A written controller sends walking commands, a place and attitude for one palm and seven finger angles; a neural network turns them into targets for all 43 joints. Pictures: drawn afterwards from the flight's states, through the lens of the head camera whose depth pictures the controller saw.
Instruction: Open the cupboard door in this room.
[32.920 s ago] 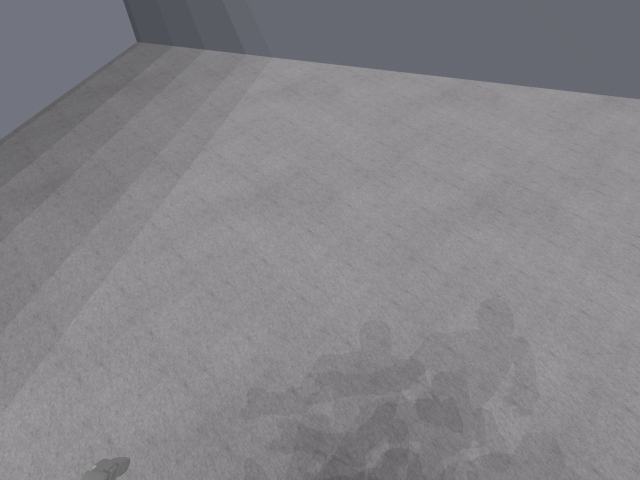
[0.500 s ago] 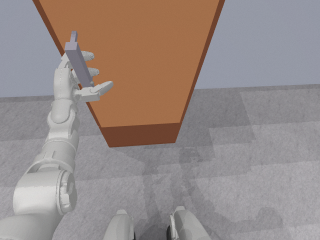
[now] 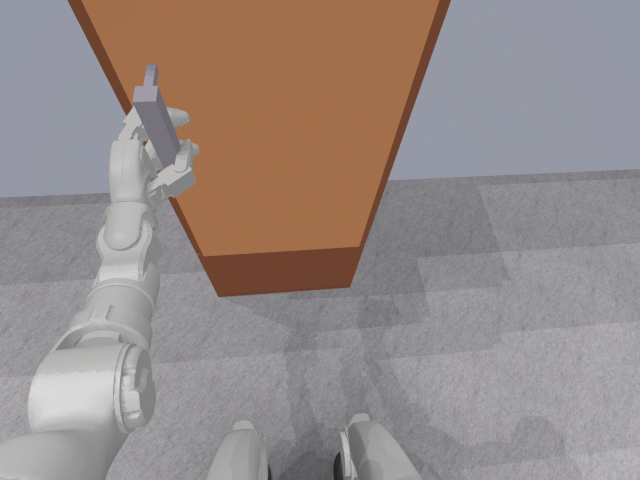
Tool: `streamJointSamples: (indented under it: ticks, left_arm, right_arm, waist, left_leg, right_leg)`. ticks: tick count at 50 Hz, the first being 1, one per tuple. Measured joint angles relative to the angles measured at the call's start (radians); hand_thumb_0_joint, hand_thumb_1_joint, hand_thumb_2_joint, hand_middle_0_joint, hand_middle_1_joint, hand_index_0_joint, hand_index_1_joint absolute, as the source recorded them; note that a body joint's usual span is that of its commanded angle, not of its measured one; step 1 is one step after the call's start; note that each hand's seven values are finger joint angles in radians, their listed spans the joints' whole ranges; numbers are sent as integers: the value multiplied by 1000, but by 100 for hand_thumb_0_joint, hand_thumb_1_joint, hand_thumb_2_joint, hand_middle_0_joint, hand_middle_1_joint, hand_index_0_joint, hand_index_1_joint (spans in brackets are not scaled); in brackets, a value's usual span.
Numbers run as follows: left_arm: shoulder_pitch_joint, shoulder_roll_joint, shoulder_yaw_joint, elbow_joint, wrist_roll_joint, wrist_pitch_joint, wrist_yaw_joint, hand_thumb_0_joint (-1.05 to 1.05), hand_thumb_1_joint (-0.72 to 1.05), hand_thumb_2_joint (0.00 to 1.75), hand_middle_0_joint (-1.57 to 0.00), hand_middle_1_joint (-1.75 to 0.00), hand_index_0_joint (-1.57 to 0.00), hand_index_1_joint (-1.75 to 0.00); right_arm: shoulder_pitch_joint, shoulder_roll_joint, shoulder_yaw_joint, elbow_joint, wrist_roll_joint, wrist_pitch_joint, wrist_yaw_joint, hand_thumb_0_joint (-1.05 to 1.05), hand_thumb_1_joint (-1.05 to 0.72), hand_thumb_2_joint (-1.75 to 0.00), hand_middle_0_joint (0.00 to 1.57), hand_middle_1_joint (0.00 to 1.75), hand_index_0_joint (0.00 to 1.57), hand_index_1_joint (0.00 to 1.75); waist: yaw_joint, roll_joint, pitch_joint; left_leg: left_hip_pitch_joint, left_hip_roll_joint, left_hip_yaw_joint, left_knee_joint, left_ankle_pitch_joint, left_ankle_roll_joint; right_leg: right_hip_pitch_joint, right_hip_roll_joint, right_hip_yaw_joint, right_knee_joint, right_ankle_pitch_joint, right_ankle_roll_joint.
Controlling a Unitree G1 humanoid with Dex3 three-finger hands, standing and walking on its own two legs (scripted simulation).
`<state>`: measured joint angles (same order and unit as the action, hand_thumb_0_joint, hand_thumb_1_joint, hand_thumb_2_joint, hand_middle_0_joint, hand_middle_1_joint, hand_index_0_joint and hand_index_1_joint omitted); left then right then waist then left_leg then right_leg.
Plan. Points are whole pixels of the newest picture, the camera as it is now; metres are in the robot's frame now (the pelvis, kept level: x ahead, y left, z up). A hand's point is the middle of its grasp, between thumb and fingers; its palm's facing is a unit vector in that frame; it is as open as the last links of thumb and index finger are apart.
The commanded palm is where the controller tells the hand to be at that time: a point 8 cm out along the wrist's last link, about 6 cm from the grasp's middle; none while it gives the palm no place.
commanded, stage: pull the door open along its arc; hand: left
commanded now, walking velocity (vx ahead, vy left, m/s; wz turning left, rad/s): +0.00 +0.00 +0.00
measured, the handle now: (167, 130) +0.54 +0.16 +0.07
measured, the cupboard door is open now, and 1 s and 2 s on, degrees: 0 45 39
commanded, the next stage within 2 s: open thumb and fingers to let go in 1.06 s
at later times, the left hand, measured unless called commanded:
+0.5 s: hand (222, 248) +0.37 +0.09 +0.06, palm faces +0.26 -0.96 +0.11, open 6.3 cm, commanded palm +0.32 +0.13 +0.06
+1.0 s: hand (303, 322) +0.28 +0.01 +0.07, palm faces +0.21 -0.98 -0.05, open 6.4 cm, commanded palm +0.21 +0.03 +0.06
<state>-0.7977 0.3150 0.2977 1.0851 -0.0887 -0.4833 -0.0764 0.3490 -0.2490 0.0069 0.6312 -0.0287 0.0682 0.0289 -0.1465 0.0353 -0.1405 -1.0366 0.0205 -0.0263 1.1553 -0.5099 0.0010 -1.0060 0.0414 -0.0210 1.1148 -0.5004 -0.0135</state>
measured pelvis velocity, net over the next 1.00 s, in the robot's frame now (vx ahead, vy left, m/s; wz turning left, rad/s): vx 0.02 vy -0.05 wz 0.06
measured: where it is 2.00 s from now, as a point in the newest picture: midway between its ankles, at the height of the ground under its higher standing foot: outside the picture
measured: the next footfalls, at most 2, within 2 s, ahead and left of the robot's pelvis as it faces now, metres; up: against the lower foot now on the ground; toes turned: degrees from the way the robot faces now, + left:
none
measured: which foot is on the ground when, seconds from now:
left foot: down 0.00-1.00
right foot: down 0.00-1.00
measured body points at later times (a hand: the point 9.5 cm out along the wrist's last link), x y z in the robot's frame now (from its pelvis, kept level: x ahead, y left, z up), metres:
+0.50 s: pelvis +0.02 +0.00 +0.02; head +0.09 +0.00 +0.46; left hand +0.35 +0.14 +0.06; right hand +0.15 -0.24 -0.09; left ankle +0.02 +0.12 -0.65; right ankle +0.01 -0.11 -0.65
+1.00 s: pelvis +0.02 -0.05 +0.02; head +0.06 -0.06 +0.47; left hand +0.27 +0.06 +0.07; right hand +0.21 -0.24 -0.07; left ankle +0.01 +0.12 -0.65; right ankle +0.01 -0.12 -0.65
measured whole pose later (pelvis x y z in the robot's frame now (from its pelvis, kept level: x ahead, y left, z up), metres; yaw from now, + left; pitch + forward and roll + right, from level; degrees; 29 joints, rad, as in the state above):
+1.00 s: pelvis +0.02 -0.05 +0.02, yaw +3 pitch +13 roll +1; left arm 0.24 -0.04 -0.35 0.05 0.07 -0.19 0.50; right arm 0.19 -0.15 0.02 0.53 -0.05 -0.01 0.06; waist -0.05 0.04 -0.19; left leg -0.75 0.02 -0.07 1.02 -0.50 -0.06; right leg -0.73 0.04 -0.07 1.04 -0.54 -0.08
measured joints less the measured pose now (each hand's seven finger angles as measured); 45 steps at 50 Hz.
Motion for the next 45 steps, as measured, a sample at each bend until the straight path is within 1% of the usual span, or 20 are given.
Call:
streamJointSamples:
  ticks: [5,9,12,16,17,18,20,22,25,27,29,31,32,34,38,42,45]
  left_arm:
    - [56,-16,-8,-62,-16,9,2,1,71,78,-35,-135,-35,-135]
    - [159,-50,-30,-173,-37,23,2,1,70,74,-34,-135,-35,-135]
    - [264,-87,-64,-282,-50,33,4,1,69,72,-34,-135,-34,-135]
    - [411,-135,-127,-430,-52,42,8,1,68,71,-34,-134,-33,-134]
    - [444,-154,-145,-467,-53,47,25,1,68,71,-34,-134,-33,-133]
    - [477,-179,-166,-505,-53,52,63,1,68,71,-34,-134,-33,-133]
    - [540,-240,-203,-575,-42,56,160,2,66,72,-33,-134,-34,-132]
    - [590,-299,-241,-628,-13,55,260,3,65,72,-32,-134,-35,-131]
    - [630,-370,-298,-672,49,56,410,3,65,74,-32,-134,-35,-130]
    - [641,-406,-333,-687,96,66,508,2,65,76,-32,-134,-35,-130]
    - [646,-438,-361,-695,143,86,593,2,66,77,-32,-133,-35,-130]
    - [653,-449,-390,-705,179,111,648,2,67,78,-32,-132,-34,-130]
    - [660,-447,-406,-712,191,125,662,2,67,78,-32,-132,-33,-130]
    - [685,-444,-435,-735,202,153,670,2,68,78,-31,-131,-32,-131]
    - [776,-430,-501,-805,184,192,657,2,66,76,-30,-130,-33,-132]
    - [884,-405,-572,-886,178,217,634,2,65,73,-29,-130,-34,-133]
    - [949,-384,-611,-941,176,235,620,2,64,71,-29,-130,-36,-134]
  right_arm:
    - [8,1,-4,-9,5,8,5,1,-91,-90,20,30,20,30]
    - [14,4,-10,-23,14,15,11,1,-91,-90,20,30,20,30]
    - [16,8,-14,-38,22,15,15,1,-91,-90,20,30,20,30]
    - [2,13,-16,-60,27,13,17,1,-91,-90,20,30,20,30]
    - [-4,15,-18,-65,26,9,16,1,-91,-90,20,30,20,30]
    - [-12,17,-21,-69,22,4,16,1,-91,-90,20,30,20,30]
    - [-32,22,-23,-76,12,-7,19,1,-91,-90,20,30,20,30]
    - [-56,29,-23,-82,-2,-15,24,1,-91,-90,20,30,20,30]
    - [-99,43,-23,-87,-24,-22,31,1,-91,-90,20,30,20,30]
    - [-127,52,-23,-88,-37,-25,34,1,-91,-90,20,30,20,30]
    - [-153,60,-22,-86,-49,-28,37,1,-91,-90,20,30,20,30]
    - [-175,71,-18,-82,-58,-29,35,1,-91,-90,20,30,20,30]
    - [-183,77,-17,-82,-61,-29,33,1,-91,-90,20,30,20,30]
    - [-191,87,-13,-84,-60,-30,30,1,-91,-90,20,30,20,30]
    - [-186,102,-1,-90,-52,-38,24,1,-91,-90,20,30,20,30]
    - [-173,105,9,-92,-44,-56,24,1,-91,-90,20,30,20,30]
    - [-169,102,12,-91,-40,-72,27,1,-91,-90,20,30,20,30]
  waist:
    - [6,1,-3]
    - [20,0,-7]
    - [34,-1,-13]
    - [53,-6,-18]
    - [60,-7,-18]
    - [67,-7,-18]
    - [79,-9,-20]
    - [89,-12,-24]
    - [103,-18,-28]
    - [112,-19,-32]
    - [120,-16,-36]
    - [128,-17,-39]
    - [131,-16,-39]
    - [136,-12,-37]
    - [137,-7,-34]
    - [125,-2,-37]
    - [113,2,-41]
  left_leg:
    - [17,3,9,-13,0,1]
    - [52,5,20,-38,2,3]
    - [86,6,26,-62,4,3]
    - [132,4,29,-90,6,3]
    - [143,4,30,-95,6,2]
    - [152,4,30,-98,6,2]
    - [165,2,30,-103,5,0]
    - [171,-2,27,-100,3,-1]
    - [168,-8,18,-86,-2,-5]
    - [161,-12,9,-73,-5,-8]
    - [154,-15,0,-60,-7,-12]
    - [153,-17,-7,-54,-8,-17]
    - [156,-17,-9,-55,-8,-19]
    - [169,-17,-16,-61,-5,-24]
    - [211,-14,-25,-92,4,-34]
    - [247,-11,-33,-119,11,-45]
    - [263,-8,-38,-126,11,-53]
  right_leg:
    - [12,3,10,-10,3,1]
    - [42,5,20,-31,6,2]
    - [72,5,26,-52,8,2]
    - [116,3,31,-75,8,2]
    - [126,3,31,-79,8,2]
    - [135,3,31,-83,8,2]
    - [147,1,31,-85,5,1]
    - [153,-2,28,-79,-1,0]
    - [153,-9,19,-59,-13,-3]
    - [148,-12,10,-43,-21,-7]
    - [144,-15,0,-30,-28,-12]
    - [144,-17,-6,-21,-33,-17]
    - [147,-17,-9,-20,-34,-19]
    - [161,-16,-16,-24,-34,-25]
    - [203,-14,-24,-50,-29,-34]
    - [238,-10,-31,-71,-26,-44]
    - [252,-7,-37,-74,-30,-52]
